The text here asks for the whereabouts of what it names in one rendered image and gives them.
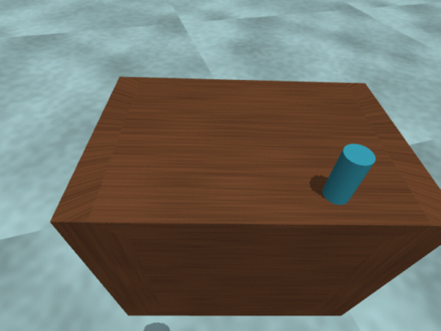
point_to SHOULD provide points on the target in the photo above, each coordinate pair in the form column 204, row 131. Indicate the can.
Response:
column 350, row 169

